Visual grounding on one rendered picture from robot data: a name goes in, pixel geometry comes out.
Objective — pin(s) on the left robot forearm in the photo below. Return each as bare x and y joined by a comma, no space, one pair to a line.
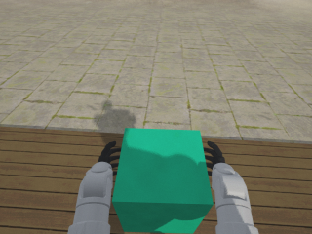
93,201

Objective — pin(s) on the right robot hand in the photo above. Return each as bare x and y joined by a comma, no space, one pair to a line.
216,158

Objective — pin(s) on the left robot hand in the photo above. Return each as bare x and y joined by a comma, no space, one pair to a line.
105,155

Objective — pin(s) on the carton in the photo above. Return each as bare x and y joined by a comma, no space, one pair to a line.
162,183

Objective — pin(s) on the right robot forearm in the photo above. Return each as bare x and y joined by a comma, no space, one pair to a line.
232,203

